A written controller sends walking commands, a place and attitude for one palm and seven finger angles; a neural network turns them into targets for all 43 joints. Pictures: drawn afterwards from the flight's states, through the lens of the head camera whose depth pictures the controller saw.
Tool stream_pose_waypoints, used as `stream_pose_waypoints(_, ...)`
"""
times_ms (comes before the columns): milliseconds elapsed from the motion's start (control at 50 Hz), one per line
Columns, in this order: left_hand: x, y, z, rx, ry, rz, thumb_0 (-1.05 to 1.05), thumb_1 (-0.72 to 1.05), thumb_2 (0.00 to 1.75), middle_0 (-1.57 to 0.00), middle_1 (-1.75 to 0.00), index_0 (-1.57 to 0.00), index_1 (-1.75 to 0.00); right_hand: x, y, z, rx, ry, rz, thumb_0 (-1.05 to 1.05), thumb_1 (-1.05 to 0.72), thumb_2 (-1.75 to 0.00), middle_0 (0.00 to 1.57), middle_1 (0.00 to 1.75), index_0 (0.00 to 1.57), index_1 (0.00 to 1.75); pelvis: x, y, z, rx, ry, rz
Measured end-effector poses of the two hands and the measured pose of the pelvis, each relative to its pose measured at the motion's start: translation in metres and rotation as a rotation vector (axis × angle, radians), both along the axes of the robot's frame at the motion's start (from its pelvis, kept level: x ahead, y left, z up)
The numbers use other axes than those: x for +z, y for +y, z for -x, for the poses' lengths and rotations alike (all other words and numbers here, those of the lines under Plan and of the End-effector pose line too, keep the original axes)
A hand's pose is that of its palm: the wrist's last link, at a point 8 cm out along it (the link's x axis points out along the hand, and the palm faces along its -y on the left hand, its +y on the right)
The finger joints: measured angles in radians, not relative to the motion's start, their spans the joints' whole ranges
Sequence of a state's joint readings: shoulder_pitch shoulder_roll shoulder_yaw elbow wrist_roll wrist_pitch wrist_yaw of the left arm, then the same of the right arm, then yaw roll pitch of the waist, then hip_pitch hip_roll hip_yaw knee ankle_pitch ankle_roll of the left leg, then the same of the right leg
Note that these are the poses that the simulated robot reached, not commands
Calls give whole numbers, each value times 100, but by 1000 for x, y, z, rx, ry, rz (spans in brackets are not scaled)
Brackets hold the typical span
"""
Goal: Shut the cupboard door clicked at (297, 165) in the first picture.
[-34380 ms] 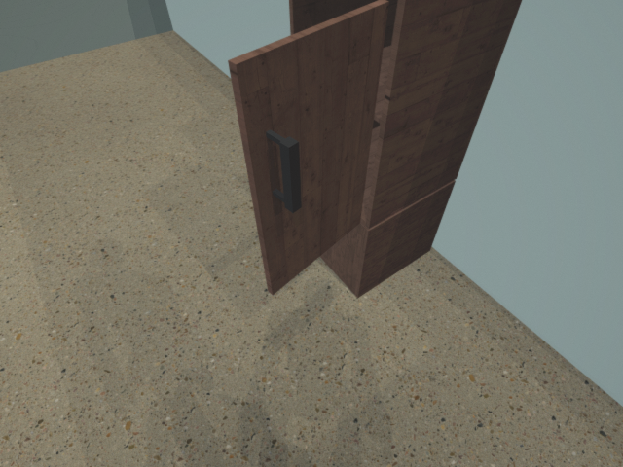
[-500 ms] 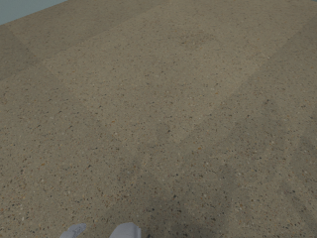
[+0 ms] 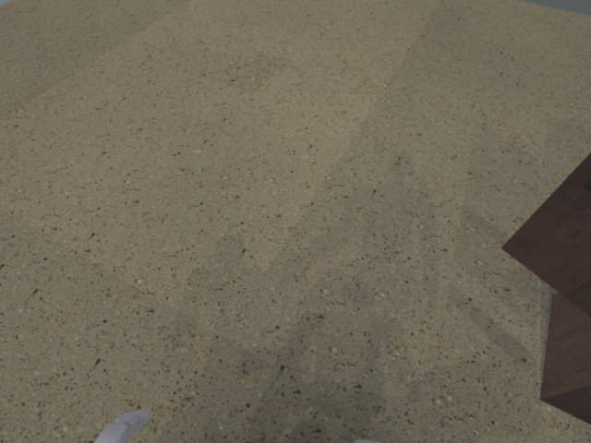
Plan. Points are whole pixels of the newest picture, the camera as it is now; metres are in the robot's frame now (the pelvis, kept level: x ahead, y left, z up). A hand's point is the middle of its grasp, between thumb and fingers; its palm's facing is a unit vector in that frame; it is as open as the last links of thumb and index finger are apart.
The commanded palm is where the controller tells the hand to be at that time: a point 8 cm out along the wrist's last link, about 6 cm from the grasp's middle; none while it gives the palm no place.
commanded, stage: turn to face it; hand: left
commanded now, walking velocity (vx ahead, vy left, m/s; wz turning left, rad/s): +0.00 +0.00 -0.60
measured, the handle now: out of the picture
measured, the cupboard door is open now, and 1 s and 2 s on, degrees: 66 66 66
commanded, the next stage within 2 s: take the last steps up to it in 1.36 s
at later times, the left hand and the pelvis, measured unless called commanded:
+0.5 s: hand (178, 412) +0.17 +0.20 -0.17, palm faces -0.25 -0.95 -0.19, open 7.4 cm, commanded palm none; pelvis +0.04 +0.02 +0.00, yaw -17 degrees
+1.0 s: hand (246, 372) +0.23 +0.10 -0.15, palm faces -0.55 -0.79 -0.26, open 7.4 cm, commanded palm none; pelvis +0.05 -0.02 +0.00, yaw -34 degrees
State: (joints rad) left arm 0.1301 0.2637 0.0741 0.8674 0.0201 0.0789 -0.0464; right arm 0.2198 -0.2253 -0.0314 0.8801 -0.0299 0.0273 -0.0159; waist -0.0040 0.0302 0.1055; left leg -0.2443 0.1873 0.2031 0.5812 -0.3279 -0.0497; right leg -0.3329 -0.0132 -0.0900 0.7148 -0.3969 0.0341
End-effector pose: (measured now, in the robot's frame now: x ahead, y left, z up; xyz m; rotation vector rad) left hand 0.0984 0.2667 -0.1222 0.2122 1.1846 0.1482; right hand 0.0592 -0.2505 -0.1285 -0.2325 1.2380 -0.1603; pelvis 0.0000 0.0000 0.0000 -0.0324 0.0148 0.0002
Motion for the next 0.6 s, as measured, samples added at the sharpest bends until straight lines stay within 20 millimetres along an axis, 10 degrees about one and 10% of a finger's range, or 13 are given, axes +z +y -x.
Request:
stream_pose_waypoints(160,4,-31,-27,-100,-16,-38,1,91,90,-20,-30,-20,-30,-11,-37,7,-123,12,14,1,-91,-90,20,30,20,30,-4,-12,-9,-89,8,-24)
stream_pose_waypoints(400,-25,-22,-54,-178,64,35,1,90,90,-20,-30,-20,-30,16,-13,-22,-190,-116,68,1,-91,-90,20,30,20,30,-6,12,-33,-228,22,-20)
stream_pose_waypoints(600,-10,-31,-114,-323,41,45,1,91,90,-20,-30,-20,-30,28,8,33,-317,-36,62,1,-91,-90,20,30,20,30,10,17,-41,-357,4,26)
